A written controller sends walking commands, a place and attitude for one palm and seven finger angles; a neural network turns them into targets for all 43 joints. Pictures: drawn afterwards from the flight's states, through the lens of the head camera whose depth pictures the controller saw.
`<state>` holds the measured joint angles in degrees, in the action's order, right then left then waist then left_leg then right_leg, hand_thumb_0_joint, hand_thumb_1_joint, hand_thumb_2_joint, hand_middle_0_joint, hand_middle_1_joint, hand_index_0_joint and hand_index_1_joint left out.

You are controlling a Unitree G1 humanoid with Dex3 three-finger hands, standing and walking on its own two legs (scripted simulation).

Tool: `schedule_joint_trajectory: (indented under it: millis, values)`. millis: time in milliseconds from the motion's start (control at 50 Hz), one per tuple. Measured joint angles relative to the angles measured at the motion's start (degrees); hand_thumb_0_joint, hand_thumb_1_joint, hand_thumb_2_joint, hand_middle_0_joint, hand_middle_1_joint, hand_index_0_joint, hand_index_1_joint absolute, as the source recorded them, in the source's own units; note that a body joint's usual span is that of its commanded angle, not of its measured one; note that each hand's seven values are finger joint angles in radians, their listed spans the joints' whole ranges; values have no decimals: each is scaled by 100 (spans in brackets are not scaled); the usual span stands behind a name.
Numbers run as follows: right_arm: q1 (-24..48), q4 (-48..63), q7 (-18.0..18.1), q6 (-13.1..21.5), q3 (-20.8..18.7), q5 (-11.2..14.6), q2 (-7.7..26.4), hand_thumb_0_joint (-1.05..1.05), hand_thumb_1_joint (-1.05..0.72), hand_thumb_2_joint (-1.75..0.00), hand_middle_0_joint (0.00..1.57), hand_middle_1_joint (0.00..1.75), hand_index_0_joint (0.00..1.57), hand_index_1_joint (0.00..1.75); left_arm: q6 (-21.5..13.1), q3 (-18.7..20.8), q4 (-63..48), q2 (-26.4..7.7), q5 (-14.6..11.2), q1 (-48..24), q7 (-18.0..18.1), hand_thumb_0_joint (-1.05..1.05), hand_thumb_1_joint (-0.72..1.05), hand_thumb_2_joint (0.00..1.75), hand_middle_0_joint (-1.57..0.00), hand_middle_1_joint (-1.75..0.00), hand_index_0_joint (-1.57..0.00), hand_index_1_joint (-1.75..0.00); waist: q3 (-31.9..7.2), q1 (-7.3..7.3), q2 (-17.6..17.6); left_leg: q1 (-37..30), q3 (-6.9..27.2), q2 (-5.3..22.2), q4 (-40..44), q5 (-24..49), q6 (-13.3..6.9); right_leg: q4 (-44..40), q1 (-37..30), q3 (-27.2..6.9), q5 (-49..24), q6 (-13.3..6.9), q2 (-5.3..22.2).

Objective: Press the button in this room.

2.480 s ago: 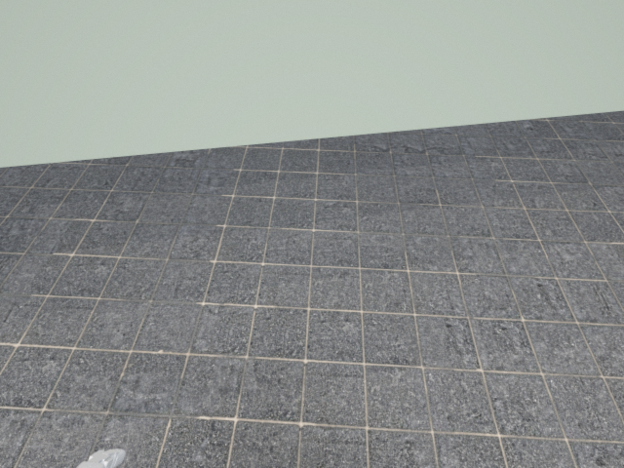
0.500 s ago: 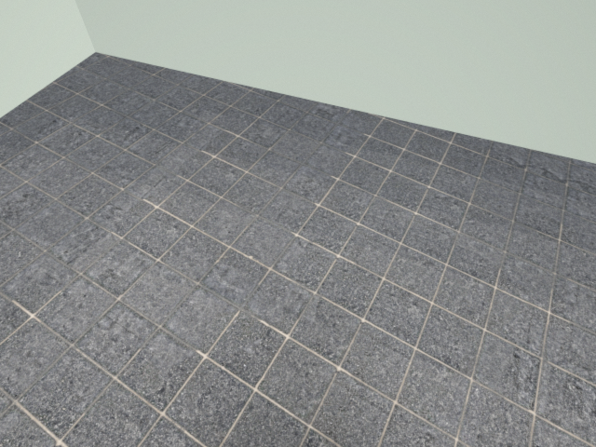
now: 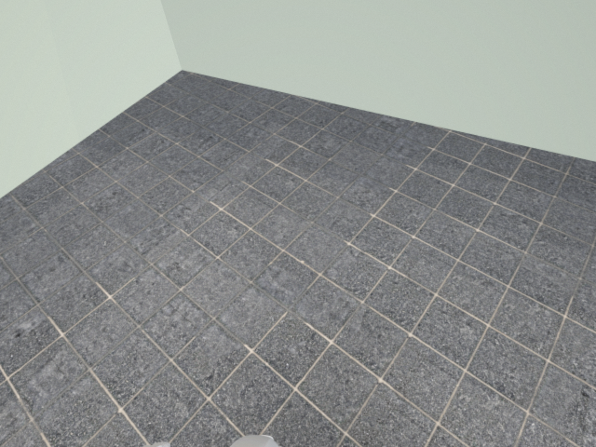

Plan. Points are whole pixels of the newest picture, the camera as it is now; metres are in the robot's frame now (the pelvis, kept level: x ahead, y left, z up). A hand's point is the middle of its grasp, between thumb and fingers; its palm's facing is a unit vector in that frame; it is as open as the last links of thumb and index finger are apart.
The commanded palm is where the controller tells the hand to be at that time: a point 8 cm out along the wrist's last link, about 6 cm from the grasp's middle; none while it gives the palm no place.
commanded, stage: turn or walk to find it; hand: left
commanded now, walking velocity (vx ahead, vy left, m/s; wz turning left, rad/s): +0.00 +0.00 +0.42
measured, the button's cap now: out of the picture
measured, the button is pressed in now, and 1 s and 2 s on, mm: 0 0 0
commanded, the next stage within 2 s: stand and wait in 0.94 s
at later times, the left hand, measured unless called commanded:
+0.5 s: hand out of the picture -0.02 +0.26 -0.17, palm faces +0.26 -0.94 -0.23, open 7.4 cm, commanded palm none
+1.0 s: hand out of the picture -0.05 +0.21 -0.15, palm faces +0.42 -0.87 -0.25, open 7.4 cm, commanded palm none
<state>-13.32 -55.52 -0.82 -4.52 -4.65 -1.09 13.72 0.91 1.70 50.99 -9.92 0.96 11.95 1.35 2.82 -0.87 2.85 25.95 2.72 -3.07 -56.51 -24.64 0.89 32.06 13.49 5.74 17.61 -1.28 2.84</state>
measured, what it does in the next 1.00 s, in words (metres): steps on the spot, turning left: left foot, then right foot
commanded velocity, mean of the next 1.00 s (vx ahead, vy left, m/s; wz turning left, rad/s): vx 0.00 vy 0.00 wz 0.39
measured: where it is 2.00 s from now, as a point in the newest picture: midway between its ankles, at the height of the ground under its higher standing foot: outside the picture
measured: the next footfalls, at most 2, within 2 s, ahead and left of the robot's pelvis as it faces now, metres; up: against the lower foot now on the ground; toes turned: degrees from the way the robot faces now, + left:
left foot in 0.30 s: +0.01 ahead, +0.14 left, +0.00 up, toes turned +14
right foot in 0.78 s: +0.03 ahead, -0.08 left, +0.00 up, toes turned +16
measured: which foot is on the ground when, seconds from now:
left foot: up 0.00-0.28, down 0.30-0.78, up 0.80-1.00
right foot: down 0.00-0.30, up 0.32-0.76, down 0.78-1.00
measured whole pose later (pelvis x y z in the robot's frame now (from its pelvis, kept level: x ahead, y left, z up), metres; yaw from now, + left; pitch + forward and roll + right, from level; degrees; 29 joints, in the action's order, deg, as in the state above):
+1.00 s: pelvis -0.04 +0.01 +0.01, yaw +25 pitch -1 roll +1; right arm -13.4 -56.5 -1.2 -4.8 -5.0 -1.1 14.3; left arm 1.0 1.4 52.9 -9.4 1.2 13.0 1.4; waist 3.4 -1.1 1.4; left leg 26.9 0.6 0.5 -61.5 -22.6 3.0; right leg 28.5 10.6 8.4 16.8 -1.1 4.1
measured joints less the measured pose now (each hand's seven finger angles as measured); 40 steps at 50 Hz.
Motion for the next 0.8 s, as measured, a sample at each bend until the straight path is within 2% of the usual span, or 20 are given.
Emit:
schedule_joint_trajectory:
  millis: [60, 120, 240, 280, 300, 340, 380, 420, 460, 560, 660, 720, 760, 780, 800]
  values:
    - [-48, -75, -38, -23, -37, -9, 39, 1, -91, -89, 20, 30, 20, 29, 11, -24, 48, 39, 13, 64, 10, 1, 91, 90, -20, -30, -20, -30, 6, -37, -39, 204, -142, 193, -794, 250, 114, -193, -144, 165, -85, 9, 64]
    - [-68, -133, -42, -40, -26, -6, 27, 1, -91, -89, 20, 30, 20, 29, 10, -31, 111, 38, 29, 102, 16, 1, 91, 90, -20, -30, -20, -30, 34, -38, -147, 80, -255, 366, -600, 197, 202, -266, -207, 313, -112, 23, 157]
    - [104, -165, -28, -11, 62, 44, -52, 1, -91, -90, 20, 30, 20, 29, 14, 12, 241, -76, 62, 179, -10, 1, 90, 90, -20, -30, -20, -30, 141, 91, -381, -545, -533, 497, 895, -93, 192, -59, -112, 569, -24, 149, 380]
    - [167, -103, -21, 59, 99, 54, -82, 1, -91, -90, 20, 30, 19, 29, 46, 52, 300, -159, 49, 215, -14, 1, 90, 90, -20, -30, -20, -30, 154, 108, -453, -862, -657, 486, 1675, 242, 148, 166, -21, 669, 83, 239, 475]
    - [181, -55, -26, 112, 114, 51, -78, 1, -91, -90, 20, 30, 20, 29, 72, 75, 315, -199, 27, 252, -19, 1, 90, 90, -20, -30, -20, -30, 135, 109, -461, -1031, -690, 484, 2116, 617, 61, 358, 68, 717, 175, 295, 517]
    - [280, -1, -21, 204, 137, 31, -164, 1, -91, -90, 20, 30, 20, 29, 185, 136, 375, -335, 0, 254, -14, 1, 90, 90, -20, -30, -20, -30, 175, 156, -642, -967, -731, 355, 2046, 672, -220, 1103, 392, 443, 724, 400, 575]
    - [328, 61, 19, 277, 177, 17, -233, 1, -91, -89, 20, 30, 20, 29, 316, 178, 469, -420, 1, 233, 7, 1, 91, 90, -20, -30, -20, -30, 165, 169, -677, -971, -717, 321, 2072, 614, -331, 2050, 769, 85, 1148, 445, 417]
    - [344, 98, 70, 308, 214, 8, -277, 1, -91, -89, 20, 30, 20, 29, 359, 212, 534, -463, -3, 178, -16, 1, 91, 90, -20, -30, -20, -30, 147, 155, -647, -1046, -648, 281, 2308, 735, -358, 2674, 1030, -114, 985, 475, 306]
    - [348, 108, 95, 320, 245, 12, -297, 1, -91, -89, 20, 30, 20, 29, 334, 224, 529, -478, -8, 138, -46, 1, 91, 90, -20, -30, -20, -30, 118, 157, -602, -1128, -581, 230, 2584, 920, -379, 2898, 1163, -224, 759, 511, 255]
    - [307, 119, 99, 319, 255, 15, -303, 1, -91, -89, 20, 30, 20, 29, 293, 208, 416, -430, -22, 23, -56, 1, 91, 90, -20, -30, -20, -30, 40, 112, -444, -1214, -382, 115, 3005, 1228, -431, 2508, 1092, -370, 631, 581, 171]
    - [222, 116, 77, 264, 209, -14, -263, 1, -91, -89, 20, 30, 20, 29, 274, 172, 283, -313, -38, -148, -37, 1, 91, 90, -20, -30, -20, -30, 8, 3, -292, -1121, -174, 12, 3049, 1350, -397, 1748, 800, -433, 746, 554, 53]
    - [152, 97, 60, 211, 166, -27, -205, 1, -91, -89, 20, 30, 20, 29, 220, 131, 181, -217, -60, -218, -24, 1, 91, 90, -20, -30, -20, -30, -10, -55, -189, -992, -38, -40, 2947, 1366, -332, 1018, 484, -427, 624, 493, -57]
    - [84, 90, 44, 179, 131, -7, -163, 1, -91, -89, 20, 30, 20, 29, 144, 94, 99, -172, -65, -210, -21, 1, 91, 90, -20, -30, -20, -30, -44, -61, -153, -844, 40, -98, 2762, 1321, -261, 181, 129, -387, 170, 456, -101]
    - [50, 89, 33, 165, 106, 17, -125, 1, -91, -89, 20, 30, 20, 29, 90, 80, 74, -134, -45, -199, -9, 1, 91, 90, -20, -30, -20, -30, -56, -49, -93, -722, 83, -94, 2563, 1239, -221, -91, 29, -345, 27, 344, -127]
    - [38, 71, 30, 138, 70, 26, -82, 1, -91, -89, 20, 30, 20, 29, 60, 55, 67, -78, -18, -199, -2, 1, 91, 90, -20, -30, -20, -30, -32, -51, -1, -572, 131, -77, 2190, 814, -167, -58, 32, -264, 9, 210, -163]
